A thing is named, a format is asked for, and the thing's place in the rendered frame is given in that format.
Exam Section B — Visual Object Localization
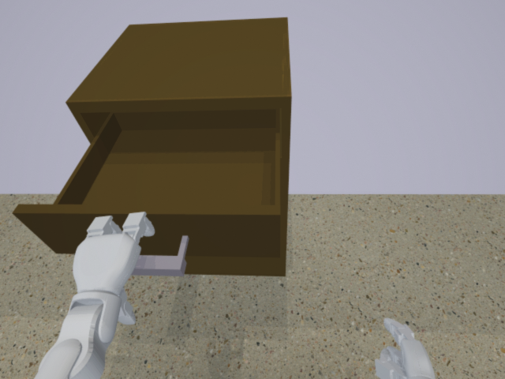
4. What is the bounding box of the handle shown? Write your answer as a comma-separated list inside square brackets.
[131, 235, 189, 276]

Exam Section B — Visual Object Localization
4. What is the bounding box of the cabinet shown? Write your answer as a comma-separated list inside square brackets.
[65, 17, 292, 276]

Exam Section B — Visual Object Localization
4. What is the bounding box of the drawer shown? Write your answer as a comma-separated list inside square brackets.
[13, 108, 280, 257]

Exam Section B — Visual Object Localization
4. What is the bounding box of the right robot hand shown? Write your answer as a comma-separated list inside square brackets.
[375, 318, 436, 379]

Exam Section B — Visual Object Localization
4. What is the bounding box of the left robot hand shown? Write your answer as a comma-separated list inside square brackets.
[73, 212, 155, 325]

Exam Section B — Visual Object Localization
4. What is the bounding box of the robot left forearm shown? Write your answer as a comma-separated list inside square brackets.
[34, 290, 122, 379]

